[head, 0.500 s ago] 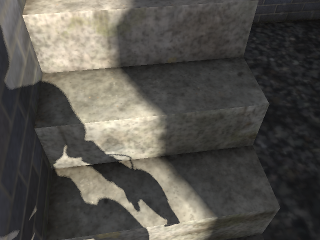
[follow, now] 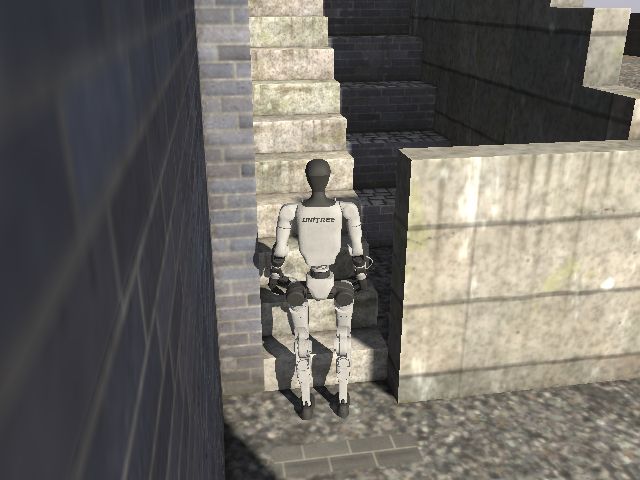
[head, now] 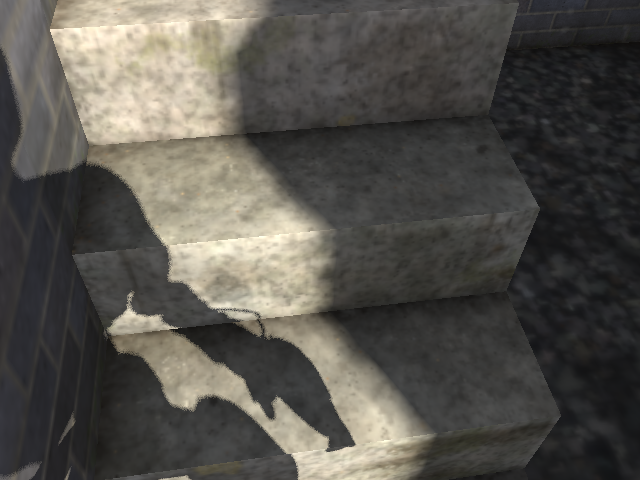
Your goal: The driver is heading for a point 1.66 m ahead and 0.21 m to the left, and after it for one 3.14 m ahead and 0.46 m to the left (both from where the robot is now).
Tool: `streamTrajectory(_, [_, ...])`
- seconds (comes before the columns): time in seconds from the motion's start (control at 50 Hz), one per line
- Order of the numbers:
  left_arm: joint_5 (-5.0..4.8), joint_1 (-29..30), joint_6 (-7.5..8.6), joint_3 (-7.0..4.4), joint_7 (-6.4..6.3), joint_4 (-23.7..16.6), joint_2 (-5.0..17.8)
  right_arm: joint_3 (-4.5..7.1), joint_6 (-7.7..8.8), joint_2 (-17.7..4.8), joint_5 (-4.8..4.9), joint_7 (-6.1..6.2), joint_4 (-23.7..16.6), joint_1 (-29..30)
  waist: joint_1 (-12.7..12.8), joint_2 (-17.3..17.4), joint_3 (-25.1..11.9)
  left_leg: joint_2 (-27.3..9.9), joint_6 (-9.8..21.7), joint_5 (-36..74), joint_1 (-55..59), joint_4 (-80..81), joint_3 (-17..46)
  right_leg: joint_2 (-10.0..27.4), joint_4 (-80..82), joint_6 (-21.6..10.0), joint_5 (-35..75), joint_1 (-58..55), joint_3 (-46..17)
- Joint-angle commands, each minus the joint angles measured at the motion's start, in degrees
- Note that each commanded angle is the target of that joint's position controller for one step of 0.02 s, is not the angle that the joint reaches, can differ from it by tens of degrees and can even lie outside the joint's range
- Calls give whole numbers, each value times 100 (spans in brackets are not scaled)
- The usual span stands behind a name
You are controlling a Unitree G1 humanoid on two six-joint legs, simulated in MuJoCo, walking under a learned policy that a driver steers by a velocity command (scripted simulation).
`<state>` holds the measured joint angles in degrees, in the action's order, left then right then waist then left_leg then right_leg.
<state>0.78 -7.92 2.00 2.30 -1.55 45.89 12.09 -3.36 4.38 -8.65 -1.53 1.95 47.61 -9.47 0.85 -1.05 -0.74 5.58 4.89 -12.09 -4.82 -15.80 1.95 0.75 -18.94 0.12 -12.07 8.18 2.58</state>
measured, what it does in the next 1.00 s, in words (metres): stands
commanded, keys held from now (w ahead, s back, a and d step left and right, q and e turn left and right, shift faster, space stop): w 1.00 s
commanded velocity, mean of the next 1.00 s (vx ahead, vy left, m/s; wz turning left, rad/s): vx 0.50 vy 0.00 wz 0.00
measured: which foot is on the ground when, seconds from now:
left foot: down 0.00-1.00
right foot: down 0.00-1.00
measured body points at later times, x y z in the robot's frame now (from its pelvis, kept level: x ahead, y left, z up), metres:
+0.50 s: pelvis +0.00 +0.00 +0.00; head +0.01 +0.01 +0.45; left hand +0.15 +0.23 -0.12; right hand +0.14 -0.20 -0.12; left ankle -0.05 +0.07 -0.75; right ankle -0.03 -0.12 -0.75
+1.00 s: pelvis +0.00 +0.00 +0.00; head +0.01 +0.01 +0.45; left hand +0.15 +0.23 -0.12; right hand +0.15 -0.20 -0.12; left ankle -0.05 +0.07 -0.75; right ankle -0.02 -0.12 -0.75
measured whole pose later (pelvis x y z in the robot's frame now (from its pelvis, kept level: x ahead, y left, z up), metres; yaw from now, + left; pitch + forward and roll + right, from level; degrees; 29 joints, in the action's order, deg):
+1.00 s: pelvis +0.00 +0.00 +0.00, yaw +0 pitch +1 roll +0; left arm 0.7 -7.8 1.8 1.9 -1.7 45.1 11.7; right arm -3.0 4.3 -8.3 -1.6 2.0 46.4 -9.5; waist 1.0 -1.1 -0.6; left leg 5.8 4.9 -12.1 -5.0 -15.9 2.4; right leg 1.1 -19.1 0.4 -12.2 8.3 2.5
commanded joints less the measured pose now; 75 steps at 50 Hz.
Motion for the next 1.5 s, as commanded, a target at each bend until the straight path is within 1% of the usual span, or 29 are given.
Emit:
streamTrajectory(0.02, [-3,229,81,-120,-14,-401,483,104,81,-432,2,12,-375,153,3,155,-332,-1146,-109,1888,63,76,846,695,66,-115,1271,-144,-609])
streamTrajectory(0.5, [-11,193,68,-146,-23,-466,444,133,79,-397,5,16,-441,129,8,160,-353,-1134,-115,2048,71,38,861,681,16,-92,1269,-135,-579])
streamTrajectory(0.52, [-12,250,70,-138,-21,-495,418,134,76,-405,-4,16,-456,160,2,161,-337,-1141,-140,2146,79,64,875,684,27,-90,1303,-109,-585])
streamTrajectory(0.54, [-16,220,61,-139,-35,-468,450,124,79,-424,-18,27,-455,115,8,14,-327,-1156,-145,2031,59,94,897,659,59,-95,1198,-180,-616])
streamTrajectory(0.56, [-15,222,59,-138,-40,-468,445,126,81,-435,-16,29,-452,117,9,45,-302,-1150,-150,2003,50,111,895,666,69,-101,1208,-182,-623])
streamTrajectory(0.58, [-13,244,68,-138,-28,-493,421,133,76,-417,-5,21,-459,170,13,246,-335,-1130,-159,2172,93,80,868,694,31,-100,1326,-134,-593])
streamTrajectory(0.62, [-15,221,71,-147,-23,-487,442,131,76,-394,-4,16,-466,164,18,230,-410,-1130,-151,2238,139,45,860,684,13,-89,1325,-147,-579])
streamTrajectory(0.64, [-15,142,60,-155,-36,-431,488,120,82,-398,-4,24,-451,84,20,48,-400,-1139,-116,1964,96,56,870,653,43,-92,1173,-230,-605])
streamTrajectory(0.66, [-9,168,57,-150,-39,-435,470,120,85,-406,2,25,-448,84,12,42,-328,-1133,-106,1838,38,85,874,662,65,-99,1173,-219,-615])
streamTrajectory(0.68, [-4,218,64,-145,-26,-468,431,128,81,-392,11,18,-456,140,10,228,-318,-1114,-114,1963,38,66,856,696,35,-98,1284,-162,-589])
streamTrajectory(0.7, [-6,269,67,-141,-20,-493,419,126,77,-391,-2,16,-476,174,9,238,-328,-1123,-139,2117,59,72,870,694,34,-93,1323,-141,-588])
streamTrajectory(0.74, [-13,242,70,-146,-20,-492,429,134,75,-400,-5,15,-478,167,15,215,-394,-1132,-149,2232,127,41,867,682,22,-85,1328,-135,-574])
streamTrajectory(0.76, [-15,214,62,-146,-34,-461,458,124,79,-416,-15,25,-476,115,13,33,-377,-1146,-140,2071,99,71,889,657,59,-90,1225,-199,-608])
streamTrajectory(0.78, [-12,229,60,-142,-38,-464,445,126,80,-429,-12,27,-473,116,10,41,-334,-1141,-141,2000,69,94,890,666,72,-96,1231,-199,-617])
streamTrajectory(0.8, [-9,260,68,-140,-26,-491,416,134,76,-412,-2,19,-478,170,12,235,-351,-1122,-150,2143,95,70,866,697,37,-95,1346,-149,-588])
streamTrajectory(0.82, [-10,247,70,-146,-23,-487,431,130,74,-398,-3,17,-484,170,17,240,-392,-1122,-148,2194,115,49,863,691,21,-90,1349,-161,-581])
streamTrajectory(0.88, [-9,190,69,-156,-23,-465,450,136,76,-385,9,13,-473,130,17,164,-427,-1121,-112,2077,121,12,851,683,14,-81,1304,-171,-567])
streamTrajectory(0.9, [-7,173,59,-155,-36,-437,468,125,80,-405,2,21,-471,81,12,-19,-366,-1132,-96,1849,49,54,878,658,54,-88,1189,-226,-602])
streamTrajectory(0.92, [-4,200,56,-150,-39,-446,449,126,82,-415,4,24,-469,87,8,8,-295,-1127,-97,1758,-10,86,884,667,71,-96,1185,-219,-611])
streamTrajectory(0.94, [-3,295,66,-139,-24,-502,394,132,77,-403,0,16,-490,178,5,218,-280,-1115,-133,2008,12,90,878,704,54,-96,1332,-139,-592])
streamTrajectory(0.96, [-7,275,69,-146,-21,-499,416,132,75,-398,-6,15,-496,181,16,237,-339,-1118,-144,2132,60,60,874,696,32,-91,1343,-152,-581])
streamTrajectory(1.02, [-11,245,74,-152,-21,-493,425,139,74,-394,-2,12,-498,162,13,168,-418,-1125,-134,2188,129,24,867,684,21,-83,1355,-149,-570])
streamTrajectory(1.1, [-5,205,68,-160,-24,-480,433,141,75,-379,12,12,-488,128,12,133,-389,-1113,-98,1969,63,19,860,687,18,-81,1301,-167,-568])
streamTrajectory(1.24, [-10,267,72,-157,-23,-527,396,151,74,-389,-4,11,-516,168,12,154,-362,-1120,-132,2111,59,34,883,686,21,-82,1332,-136,-568])
streamTrajectory(1.26, [-11,198,71,-168,-25,-499,426,151,76,-379,6,11,-504,134,20,155,-399,-1113,-109,2045,71,2,867,682,4,-82,1304,-166,-560])
streamTrajectory(1.42, [-8,208,67,-173,-24,-516,408,155,78,-362,9,11,-519,127,14,155,-362,-1107,-100,1988,23,6,874,680,5,-80,1288,-156,-557])
streamTrajectory(1.44, [-23,245,55,-162,-39,-509,408,148,78,-389,-15,22,-524,104,6,5,-309,-1123,-116,1939,-2,69,912,655,38,-83,1210,-186,-598])
streamTrajectory(1.46, [-12,263,66,-160,-28,-546,373,158,75,-382,-2,15,-532,163,16,199,-328,-1111,-136,2087,28,45,885,689,25,-84,1318,-136,-569])
streamTrajectory(1.5, [-22,244,65,-167,-29,-534,398,161,72,-372,-3,14,-530,145,15,197,-397,-1107,-131,2195,93,16,880,676,-14,-75,1334,-147,-560])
